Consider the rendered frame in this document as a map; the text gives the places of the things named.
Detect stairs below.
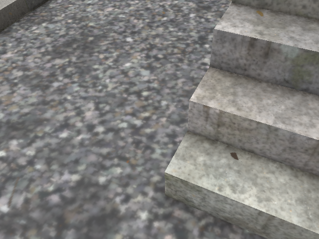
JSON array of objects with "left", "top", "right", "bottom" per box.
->
[{"left": 164, "top": 0, "right": 319, "bottom": 239}]

